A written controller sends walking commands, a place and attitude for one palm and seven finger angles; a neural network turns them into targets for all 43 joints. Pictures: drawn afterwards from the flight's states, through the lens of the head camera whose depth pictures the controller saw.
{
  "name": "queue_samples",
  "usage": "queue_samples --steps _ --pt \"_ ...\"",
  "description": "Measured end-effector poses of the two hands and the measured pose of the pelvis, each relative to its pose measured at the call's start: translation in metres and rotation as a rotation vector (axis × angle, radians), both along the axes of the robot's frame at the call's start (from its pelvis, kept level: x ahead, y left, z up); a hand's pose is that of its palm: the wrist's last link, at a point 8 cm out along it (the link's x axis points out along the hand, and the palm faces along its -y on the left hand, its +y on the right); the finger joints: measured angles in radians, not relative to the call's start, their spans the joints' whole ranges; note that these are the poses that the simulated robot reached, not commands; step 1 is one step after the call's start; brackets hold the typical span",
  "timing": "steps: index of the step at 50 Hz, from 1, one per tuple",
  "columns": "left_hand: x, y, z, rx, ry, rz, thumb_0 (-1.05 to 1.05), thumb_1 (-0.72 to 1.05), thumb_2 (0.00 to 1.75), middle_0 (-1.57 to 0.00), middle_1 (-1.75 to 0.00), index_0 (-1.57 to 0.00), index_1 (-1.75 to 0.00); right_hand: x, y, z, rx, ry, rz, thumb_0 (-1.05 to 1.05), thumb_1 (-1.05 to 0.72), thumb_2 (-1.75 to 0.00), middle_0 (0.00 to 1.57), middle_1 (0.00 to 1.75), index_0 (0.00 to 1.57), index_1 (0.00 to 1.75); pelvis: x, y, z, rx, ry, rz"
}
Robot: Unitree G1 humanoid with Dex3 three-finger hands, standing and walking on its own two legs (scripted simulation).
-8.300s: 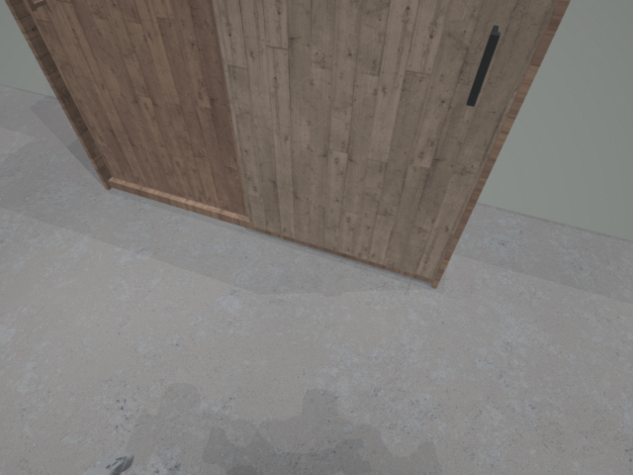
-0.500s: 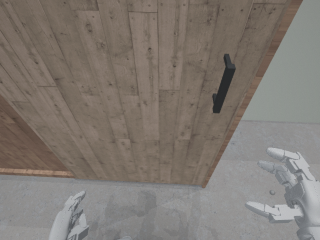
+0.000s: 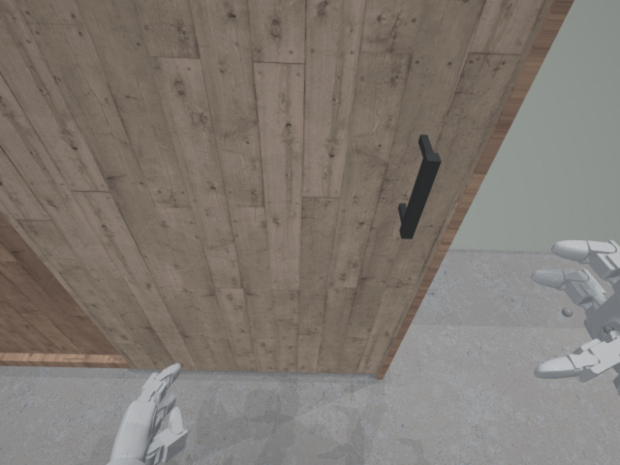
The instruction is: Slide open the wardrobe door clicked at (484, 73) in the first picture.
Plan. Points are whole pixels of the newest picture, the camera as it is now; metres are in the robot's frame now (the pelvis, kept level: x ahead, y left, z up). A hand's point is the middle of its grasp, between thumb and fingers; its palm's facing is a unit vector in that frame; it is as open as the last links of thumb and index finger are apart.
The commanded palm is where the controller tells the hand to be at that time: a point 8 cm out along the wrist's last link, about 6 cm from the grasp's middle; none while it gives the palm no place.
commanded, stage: raise the hand with hooked fingers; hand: right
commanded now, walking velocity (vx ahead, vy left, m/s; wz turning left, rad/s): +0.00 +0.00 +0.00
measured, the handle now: (415, 189) +0.47 -0.14 +0.11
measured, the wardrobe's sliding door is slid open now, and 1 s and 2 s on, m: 0.00 0.00 0.00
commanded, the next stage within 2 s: move the hooked fingers beside the handle in 0.56 s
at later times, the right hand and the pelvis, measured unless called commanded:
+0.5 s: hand (557, 297) +0.28 -0.26 +0.13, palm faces +0.09 +0.99 -0.05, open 14.0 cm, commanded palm +0.24 -0.31 +0.13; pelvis +0.00 +0.01 +0.01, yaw +1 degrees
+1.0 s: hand (538, 282) +0.30 -0.25 +0.13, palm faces +0.06 +1.00 -0.04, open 14.0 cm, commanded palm +0.27 -0.30 +0.13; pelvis -0.01 +0.01 +0.01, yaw +1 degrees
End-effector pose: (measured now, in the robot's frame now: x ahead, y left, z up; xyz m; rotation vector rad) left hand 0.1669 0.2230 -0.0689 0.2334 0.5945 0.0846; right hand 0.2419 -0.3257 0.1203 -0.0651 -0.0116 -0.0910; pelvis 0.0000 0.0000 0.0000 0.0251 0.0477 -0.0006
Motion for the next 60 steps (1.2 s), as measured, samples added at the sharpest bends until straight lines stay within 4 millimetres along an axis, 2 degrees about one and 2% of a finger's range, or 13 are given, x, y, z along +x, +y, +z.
queue_samples --steps 7,16,39,52,60 --pt "-0.011 0.016 0.000 0.014 0.023 0.036 0.02 0.90 0.90 -0.20 -0.30 -0.20 -0.30 0.014 -0.005 0.014 0.005 -0.002 0.003 -0.01 0.50 -0.30 0.30 1.20 0.30 1.20 0.000 0.004 0.004 -0.006 -0.009 0.006" --pt "-0.018 0.030 0.002 0.025 0.027 0.069 0.02 0.90 0.90 -0.20 -0.30 -0.20 -0.29 0.016 0.010 0.003 0.019 0.028 0.020 -0.01 0.50 -0.30 0.30 1.20 0.30 1.20 0.000 0.008 0.005 -0.011 -0.006 0.019" --pt "-0.011 0.023 0.002 0.003 0.001 0.051 0.01 0.90 0.90 -0.20 -0.30 -0.20 -0.30 0.010 0.011 0.009 0.019 0.006 -0.003 -0.01 0.50 -0.30 0.30 1.20 0.30 1.20 -0.004 0.012 0.006 -0.014 -0.021 0.012" --pt "-0.028 0.029 -0.001 0.016 0.041 0.085 0.01 0.90 0.90 -0.20 -0.30 -0.20 -0.30 0.039 0.023 0.006 0.031 0.004 0.027 -0.01 0.50 -0.30 0.30 1.20 0.30 1.20 -0.008 0.011 0.005 -0.018 -0.012 0.018" --pt "-0.042 0.033 -0.005 0.018 0.078 0.111 0.01 0.90 0.90 -0.20 -0.30 -0.20 -0.30 0.046 0.022 0.006 0.034 -0.002 0.023 -0.01 0.50 -0.30 0.30 1.20 0.30 1.20 -0.007 0.009 0.005 -0.018 -0.001 0.026"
